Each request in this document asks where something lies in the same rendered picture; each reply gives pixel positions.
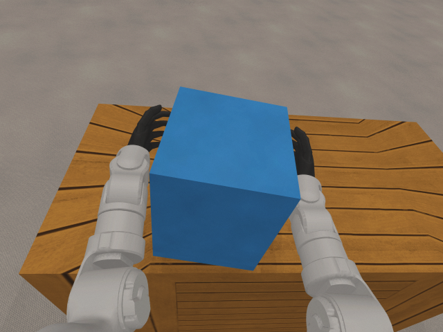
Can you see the robot left hand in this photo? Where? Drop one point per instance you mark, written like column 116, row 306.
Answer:
column 143, row 134

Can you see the left robot forearm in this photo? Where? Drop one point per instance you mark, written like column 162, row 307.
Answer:
column 118, row 239

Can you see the robot right hand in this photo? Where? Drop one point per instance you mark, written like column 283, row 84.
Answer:
column 303, row 153

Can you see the robot left upper arm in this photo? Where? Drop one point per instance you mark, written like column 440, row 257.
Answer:
column 107, row 300

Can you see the right robot forearm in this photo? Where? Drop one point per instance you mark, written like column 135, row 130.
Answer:
column 326, row 267

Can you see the robot right upper arm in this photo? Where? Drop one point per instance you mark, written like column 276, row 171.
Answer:
column 335, row 312

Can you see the carton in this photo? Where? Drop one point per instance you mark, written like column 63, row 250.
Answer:
column 223, row 181

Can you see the pedestal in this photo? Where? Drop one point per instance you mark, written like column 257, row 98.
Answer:
column 383, row 186

